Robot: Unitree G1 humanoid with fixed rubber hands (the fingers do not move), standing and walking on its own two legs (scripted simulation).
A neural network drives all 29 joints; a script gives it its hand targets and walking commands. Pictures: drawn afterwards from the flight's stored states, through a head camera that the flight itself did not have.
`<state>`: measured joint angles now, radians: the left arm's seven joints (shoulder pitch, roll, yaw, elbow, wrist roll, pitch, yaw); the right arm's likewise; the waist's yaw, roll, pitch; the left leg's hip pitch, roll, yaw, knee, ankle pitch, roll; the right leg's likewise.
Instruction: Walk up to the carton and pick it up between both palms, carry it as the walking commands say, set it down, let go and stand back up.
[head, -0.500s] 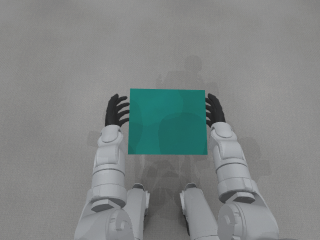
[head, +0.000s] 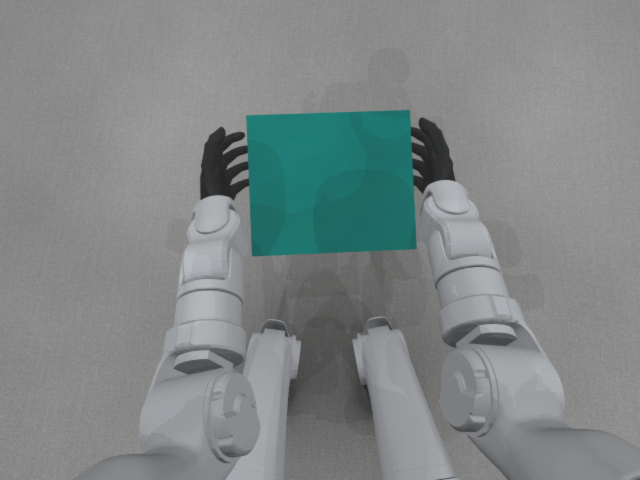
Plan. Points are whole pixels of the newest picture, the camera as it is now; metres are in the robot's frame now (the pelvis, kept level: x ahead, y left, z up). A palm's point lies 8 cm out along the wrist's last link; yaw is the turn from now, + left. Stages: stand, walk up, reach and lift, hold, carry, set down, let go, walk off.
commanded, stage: set down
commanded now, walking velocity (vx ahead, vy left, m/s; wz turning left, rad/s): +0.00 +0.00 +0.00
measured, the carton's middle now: (325, 197) +0.45 +0.00 -0.14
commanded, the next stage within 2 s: none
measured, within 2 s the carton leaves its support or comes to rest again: neither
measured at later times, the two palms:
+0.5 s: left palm (230, 195) +0.46 +0.14 -0.15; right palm (410, 187) +0.47 -0.13 -0.16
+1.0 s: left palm (249, 196) +0.49 +0.13 -0.25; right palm (401, 190) +0.50 -0.14 -0.26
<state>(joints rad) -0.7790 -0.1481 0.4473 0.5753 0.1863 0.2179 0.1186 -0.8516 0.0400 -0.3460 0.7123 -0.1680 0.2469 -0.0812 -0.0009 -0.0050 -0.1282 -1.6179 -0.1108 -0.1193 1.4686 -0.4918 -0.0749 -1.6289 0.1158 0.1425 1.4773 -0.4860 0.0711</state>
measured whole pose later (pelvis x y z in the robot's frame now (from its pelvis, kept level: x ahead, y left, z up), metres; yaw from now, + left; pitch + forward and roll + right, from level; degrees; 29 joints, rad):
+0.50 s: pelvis -0.02 +0.00 -0.07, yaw +0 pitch +41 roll +2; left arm -1.02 -0.08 0.50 0.63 0.19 0.25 0.08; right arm -1.06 0.00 -0.38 0.74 -0.18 0.27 -0.11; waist 0.02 -0.02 -0.04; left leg -1.88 -0.14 -0.12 1.68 -0.52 -0.11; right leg -1.90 0.16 0.15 1.69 -0.50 0.09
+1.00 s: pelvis -0.05 +0.00 -0.12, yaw +0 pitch +31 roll +2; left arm -1.37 0.00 0.51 0.58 0.18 0.31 0.11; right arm -1.39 -0.13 -0.35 0.71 -0.13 0.32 -0.11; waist 0.02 -0.02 0.47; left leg -1.89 -0.15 -0.11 1.89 -0.54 -0.13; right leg -1.92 0.19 0.15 1.91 -0.52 0.11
